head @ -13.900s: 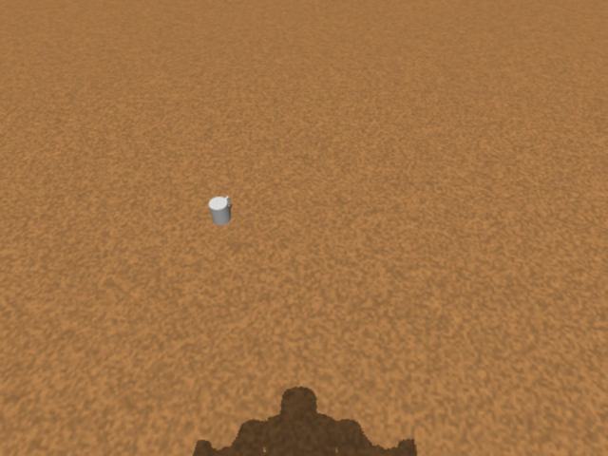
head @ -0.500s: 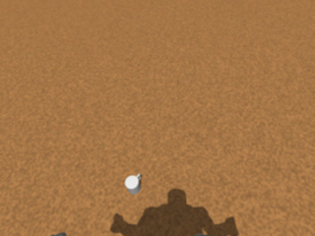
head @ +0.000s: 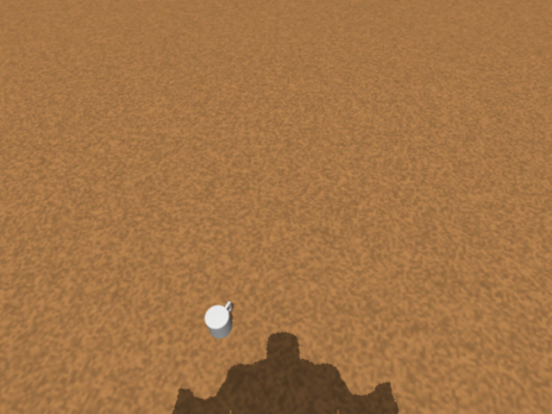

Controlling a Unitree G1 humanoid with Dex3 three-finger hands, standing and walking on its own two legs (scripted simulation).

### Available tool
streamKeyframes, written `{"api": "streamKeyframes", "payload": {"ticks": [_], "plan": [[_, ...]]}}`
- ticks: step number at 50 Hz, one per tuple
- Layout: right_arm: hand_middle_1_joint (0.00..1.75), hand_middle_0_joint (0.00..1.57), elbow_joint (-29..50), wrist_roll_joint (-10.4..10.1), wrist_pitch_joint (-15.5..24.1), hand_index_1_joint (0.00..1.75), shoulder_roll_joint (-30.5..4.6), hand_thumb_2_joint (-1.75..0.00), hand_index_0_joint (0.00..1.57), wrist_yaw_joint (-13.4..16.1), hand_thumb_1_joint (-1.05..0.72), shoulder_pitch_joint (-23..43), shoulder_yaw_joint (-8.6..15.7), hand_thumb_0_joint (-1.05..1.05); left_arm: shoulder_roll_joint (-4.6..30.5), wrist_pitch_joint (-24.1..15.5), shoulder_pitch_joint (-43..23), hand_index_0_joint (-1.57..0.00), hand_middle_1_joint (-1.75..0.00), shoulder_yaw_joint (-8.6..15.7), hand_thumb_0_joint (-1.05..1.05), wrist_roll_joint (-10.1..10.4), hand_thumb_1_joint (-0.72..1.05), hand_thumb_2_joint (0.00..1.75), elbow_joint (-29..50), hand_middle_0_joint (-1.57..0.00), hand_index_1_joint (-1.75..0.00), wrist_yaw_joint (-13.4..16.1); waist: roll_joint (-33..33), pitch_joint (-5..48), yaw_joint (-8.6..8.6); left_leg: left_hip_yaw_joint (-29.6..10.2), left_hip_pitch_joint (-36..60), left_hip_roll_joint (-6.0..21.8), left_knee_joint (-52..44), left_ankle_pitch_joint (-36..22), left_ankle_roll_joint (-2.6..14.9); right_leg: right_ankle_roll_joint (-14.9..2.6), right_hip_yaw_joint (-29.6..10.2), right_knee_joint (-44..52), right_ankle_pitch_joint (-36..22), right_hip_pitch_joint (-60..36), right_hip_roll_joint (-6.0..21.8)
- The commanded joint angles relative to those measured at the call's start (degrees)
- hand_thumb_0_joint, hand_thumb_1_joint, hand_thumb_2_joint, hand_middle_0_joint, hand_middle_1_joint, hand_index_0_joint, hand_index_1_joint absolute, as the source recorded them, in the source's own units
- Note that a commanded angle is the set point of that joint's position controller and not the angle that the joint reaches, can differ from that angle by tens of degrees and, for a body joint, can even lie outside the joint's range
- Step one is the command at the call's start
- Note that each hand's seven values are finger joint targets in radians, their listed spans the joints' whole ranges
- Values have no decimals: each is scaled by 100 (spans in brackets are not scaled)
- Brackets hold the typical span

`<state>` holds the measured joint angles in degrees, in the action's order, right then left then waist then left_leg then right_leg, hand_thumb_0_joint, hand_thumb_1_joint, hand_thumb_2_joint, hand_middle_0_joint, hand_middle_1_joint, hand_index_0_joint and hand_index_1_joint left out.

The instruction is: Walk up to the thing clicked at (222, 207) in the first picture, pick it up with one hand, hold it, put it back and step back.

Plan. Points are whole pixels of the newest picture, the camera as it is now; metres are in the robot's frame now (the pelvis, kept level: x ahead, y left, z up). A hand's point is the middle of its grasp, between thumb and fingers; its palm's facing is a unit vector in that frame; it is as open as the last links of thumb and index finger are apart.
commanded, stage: walk up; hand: left
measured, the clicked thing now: (221, 317) +0.52 +0.21 -0.71
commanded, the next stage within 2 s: stand in 0.52 s
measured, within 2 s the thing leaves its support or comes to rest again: neither
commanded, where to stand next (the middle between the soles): +0.13 -0.01 m, yaw +0 degrees
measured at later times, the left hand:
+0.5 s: hand out of the picture +0.11 +0.26 -0.13, palm faces -0.03 -0.94 -0.34, open 7.4 cm
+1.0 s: hand out of the picture +0.10 +0.25 -0.13, palm faces -0.04 -0.94 -0.33, open 7.4 cm
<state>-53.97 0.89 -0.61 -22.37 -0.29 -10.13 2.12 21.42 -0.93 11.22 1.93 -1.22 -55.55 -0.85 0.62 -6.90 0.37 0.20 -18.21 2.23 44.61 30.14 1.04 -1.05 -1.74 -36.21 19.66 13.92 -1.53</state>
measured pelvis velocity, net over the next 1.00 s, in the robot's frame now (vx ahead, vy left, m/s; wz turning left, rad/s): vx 0.02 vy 0.00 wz -0.01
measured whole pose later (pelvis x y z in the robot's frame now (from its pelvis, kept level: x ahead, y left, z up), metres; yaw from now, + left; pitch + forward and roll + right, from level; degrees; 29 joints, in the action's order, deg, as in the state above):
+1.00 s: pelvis +0.02 +0.00 +0.03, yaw -1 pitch -2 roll +0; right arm -65.7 0.5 0.6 -19.8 -0.7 -4.3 0.3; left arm 20.4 -0.9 4.4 0.1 0.0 -66.0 -0.7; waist -0.3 -3.4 0.9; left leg 1.8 -6.4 1.7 17.3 9.2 -1.0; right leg 0.4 -1.5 -17.2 10.2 5.2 0.0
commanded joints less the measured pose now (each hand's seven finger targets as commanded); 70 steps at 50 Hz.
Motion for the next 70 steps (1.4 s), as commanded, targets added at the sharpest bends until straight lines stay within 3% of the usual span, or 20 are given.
{"api": "streamKeyframes", "payload": {"ticks": [1, 2, 3, 4, 5, 6, 8, 9, 11, 17, 25, 28, 30, 35, 43, 48, 53, 58, 64, 70], "plan": [[30, 20, 175, -31, 336, 30, -991, -90, 20, 63, -90, -215, 264, 0, 1486, -150, -593, -20, -30, 303, 0, 24, 90, 90, 524, -20, -30, 91, -816, 647, 222, 19, 715, -97, -1510, -1293, 79, -714, -1060, 929, -1567, 223, 1143], [30, 20, 61, 15, 384, 30, -1079, -90, 20, 81, -90, -427, 303, 0, 1311, -107, -647, -20, -30, 260, 0, 63, 90, 90, 567, -20, -30, 68, -604, 777, 303, -204, 1354, 31, -1930, -1906, 143, -475, -805, 564, -1744, 616, 931], [30, 20, 75, 98, 430, 30, -1345, -90, 20, 120, -90, -479, 360, 0, 1035, -64, -686, -20, -30, 179, 0, 126, 90, 90, 615, -20, -30, 45, 52, 837, 316, -1470, 1529, 819, -2503, -1886, 421, -142, -527, -134, -1226, 1036, 460], [30, 20, 171, 61, 467, 30, -1574, -90, 20, 108, -90, -144, 369, 0, 1002, 2, -420, -20, -30, 185, 0, 171, 90, 90, 458, -20, -30, 56, 443, 707, 60, -2347, 1098, 1570, -2909, -924, 894, -39, -201, -334, 240, 972, 138], [30, 20, 219, 25, 464, 30, -1640, -90, 20, 71, -90, 162, 374, 0, 1249, 6, -278, -20, -30, 260, 0, 132, 90, 90, 326, -20, -30, 84, 395, 558, -42, -2277, 659, 1780, -2803, -944, 1173, -46, -148, -524, 929, 535, 302], [30, 20, 233, 51, 453, 30, -1552, -90, 20, 57, -90, 355, 329, 0, 1186, -27, -204, -20, -30, 239, 0, 110, 90, 90, 254, -20, -30, 72, 410, 504, -148, -1903, 538, 1575, -2683, -1220, 1076, -105, -166, -224, 902, 353, 349], [30, 20, 213, 16, 405, 30, -1359, -90, 20, 52, -90, 574, 240, 0, 1082, -110, -79, -20, -30, 229, 0, 85, 90, 90, 42, -20, -30, 49, 623, 474, -228, -1064, 306, 989, -2390, -1698, 568, -154, -238, 857, -208, -287, 408], [30, 20, 165, -28, 382, 30, -1234, -90, 20, 48, -90, 550, 182, 0, 1161, -146, -37, -20, -30, 247, 0, 88, 90, 90, -35, -20, -30, 53, 593, 560, -240, -740, 179, 725, -2153, -1938, 328, -198, -465, 1107, -746, -575, 482], [30, 20, 101, -71, 345, 30, -1103, -90, 20, 35, -90, 404, 146, 0, 1385, -173, -359, -20, -30, 245, 0, 72, 90, 90, 3, -20, -30, 33, 183, 503, -9, -311, 382, 235, -1974, -1311, 71, -387, -951, 1339, -703, -239, 834], [30, 20, -180, -66, 350, 30, -1080, -90, 20, 27, -90, 488, 121, 0, 1266, -152, -712, -20, -30, 141, 0, 88, 90, 90, -174, -20, -30, 50, -299, 611, 23, -328, 945, 383, -2219, -1965, 122, -229, -719, 1650, -1119, -254, 768], [30, 20, -465, -59, 359, 30, -1073, -90, 20, 58, -90, 581, 96, 0, 1172, -130, -879, -20, -30, 108, 0, 123, 90, 90, -397, -20, -30, 80, -225, 953, -16, -258, 1279, 467, -2466, -2829, 66, -125, -540, 1676, -2021, -739, 773], [30, 20, -553, -75, 343, 30, -1076, -90, 20, 73, -90, 738, 60, 0, 1136, -148, -868, -20, -30, 71, 0, 147, 90, 90, -504, -20, -30, 95, 57, 946, -32, -395, 1434, 604, -2633, -3511, 14, -21, -494, 1700, -2547, -883, 852], [30, 20, -618, -89, 324, 30, -1062, -90, 20, 74, -90, 763, 57, 0, 1151, -147, -925, -20, -30, 70, 0, 136, 90, 90, -548, -20, -30, 115, -17, 1002, -15, -390, 1414, 610, -2682, -3569, -10, -5, -440, 1748, -2636, -1057, 861], [30, 20, -728, -77, 296, 30, -1024, -90, 20, 73, -90, 862, 37, 0, 1144, -132, -1022, -20, -30, 60, 0, 122, 90, 90, -625, -20, -30, 115, 36, 1055, 2, -373, 1473, 606, -2801, -3306, -45, 9, -439, 1909, -2331, -1072, 872], [30, 20, -840, -56, 261, 30, -1061, -90, 20, 46, -90, 900, 48, 0, 1097, -112, -1059, -20, -30, 34, 0, 96, 90, 90, -679, -20, -30, 110, 67, 834, 23, -396, 1265, 554, -3035, -2369, -43, 22, -460, 2179, -1447, -824, 847], [30, 20, -852, -48, 281, 30, -994, -90, 20, 39, -90, 842, 37, 0, 1156, -149, -1004, -20, -30, 45, 0, 102, 90, 90, -683, -20, -30, 122, -55, 984, 40, -394, 1503, 590, -2929, -2932, -52, 13, -445, 2096, -1883, -816, 879], [30, 20, -850, -58, 263, 30, -972, -90, 20, 45, -90, 876, 28, 0, 1146, -131, -915, -20, -30, 40, 0, 96, 90, 90, -689, -20, -30, 128, -72, 1026, 18, -404, 1514, 596, -2904, -2948, -42, -1, -415, 2079, -1942, -832, 875], [30, 20, -864, -52, 243, 30, -981, -90, 20, 44, -90, 828, 16, 0, 1127, -119, -876, -20, -30, 22, 0, 109, 90, 90, -700, -20, -30, 127, 4, 868, 27, -394, 1362, 558, -2930, -2639, -37, 19, -437, 2164, -1637, -754, 875], [30, 20, -857, -55, 249, 30, -965, -90, 20, 43, -90, 770, 6, 0, 1173, -118, -812, -20, -30, 40, 0, 103, 90, 90, -693, -20, -30, 128, -57, 928, 23, -414, 1455, 580, -2917, -2886, -33, -10, -416, 2079, -1825, -791, 870], [30, 20, -835, -55, 243, 30, -983, -90, 20, 50, -90, 786, 1, 0, 1127, -110, -765, -20, -30, 25, 0, 102, 90, 90, -673, -20, -30, 127, -35, 835, -2, -415, 1413, 565, -2922, -2747, -35, 10, -432, 2143, -1710, -724, 877]]}}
